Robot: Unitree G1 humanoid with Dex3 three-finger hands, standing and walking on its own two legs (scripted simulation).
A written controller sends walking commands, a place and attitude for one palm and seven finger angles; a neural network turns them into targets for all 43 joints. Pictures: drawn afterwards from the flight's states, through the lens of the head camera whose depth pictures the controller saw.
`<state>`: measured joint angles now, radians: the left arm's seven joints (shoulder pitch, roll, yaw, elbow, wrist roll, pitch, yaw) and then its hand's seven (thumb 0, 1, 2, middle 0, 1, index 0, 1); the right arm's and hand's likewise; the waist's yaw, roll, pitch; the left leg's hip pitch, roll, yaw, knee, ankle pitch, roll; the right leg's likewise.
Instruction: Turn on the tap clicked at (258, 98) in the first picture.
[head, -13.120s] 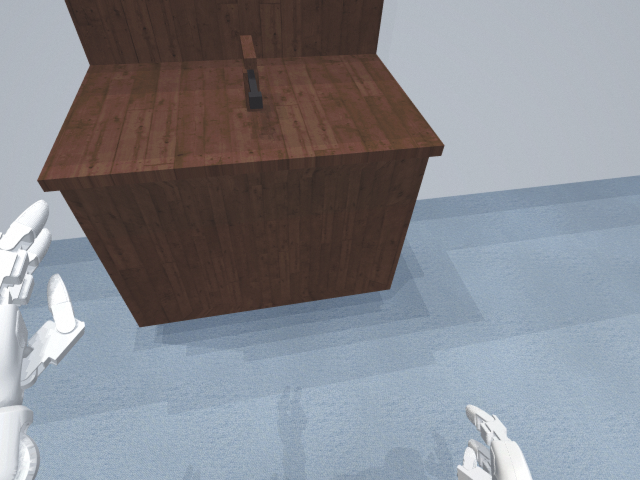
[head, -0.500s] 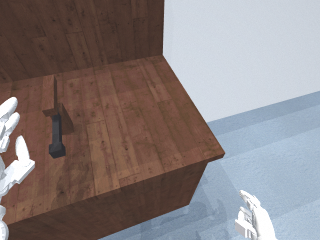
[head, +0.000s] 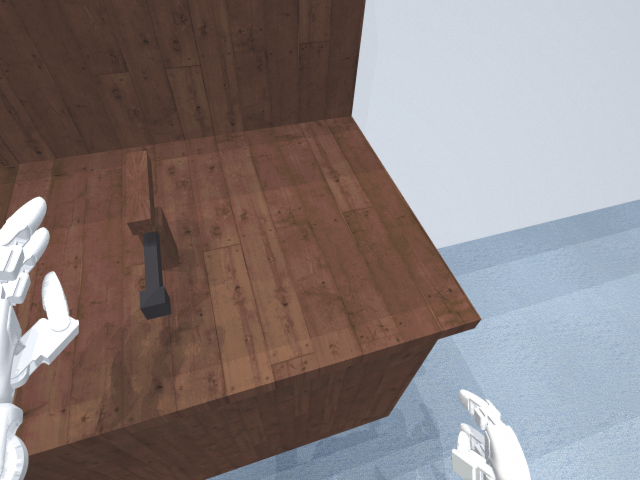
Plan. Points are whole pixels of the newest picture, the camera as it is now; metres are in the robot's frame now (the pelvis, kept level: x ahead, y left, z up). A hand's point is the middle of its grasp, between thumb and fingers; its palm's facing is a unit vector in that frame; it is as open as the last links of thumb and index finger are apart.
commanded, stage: come to a stop and stand still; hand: left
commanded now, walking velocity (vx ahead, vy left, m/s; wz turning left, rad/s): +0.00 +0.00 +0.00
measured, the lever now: (155, 302) +0.30 +0.23 +0.05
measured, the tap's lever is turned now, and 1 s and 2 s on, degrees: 0 0 0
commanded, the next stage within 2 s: look again from close up in 0.24 s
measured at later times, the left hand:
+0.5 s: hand (27, 278) +0.24 +0.28 +0.18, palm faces +0.48 -0.80 -0.36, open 7.4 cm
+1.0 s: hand (78, 310) +0.23 +0.24 +0.16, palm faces +0.31 -0.88 -0.36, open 7.4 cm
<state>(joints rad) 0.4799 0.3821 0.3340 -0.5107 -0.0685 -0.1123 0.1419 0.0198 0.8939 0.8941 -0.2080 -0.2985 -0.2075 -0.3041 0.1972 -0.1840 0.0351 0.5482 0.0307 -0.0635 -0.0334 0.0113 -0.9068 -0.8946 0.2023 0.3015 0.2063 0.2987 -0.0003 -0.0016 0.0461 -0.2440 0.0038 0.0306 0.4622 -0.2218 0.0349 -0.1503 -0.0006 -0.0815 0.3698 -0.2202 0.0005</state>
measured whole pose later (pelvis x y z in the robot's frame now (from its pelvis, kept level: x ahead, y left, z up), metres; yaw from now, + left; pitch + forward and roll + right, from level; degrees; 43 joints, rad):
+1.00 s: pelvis -0.01 +0.01 +0.00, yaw -3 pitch +0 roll -1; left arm 0.36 0.38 0.37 -0.51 -0.04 -0.23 0.07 0.02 0.90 0.89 -0.20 -0.30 -0.20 -0.30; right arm 0.17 -0.15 0.02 0.54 0.00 -0.15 0.01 0.01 -0.91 -0.89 0.20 0.30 0.21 0.30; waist 0.03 -0.06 0.10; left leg -0.27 0.01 0.08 0.49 -0.23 0.04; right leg -0.22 0.00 -0.03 0.45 -0.23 0.01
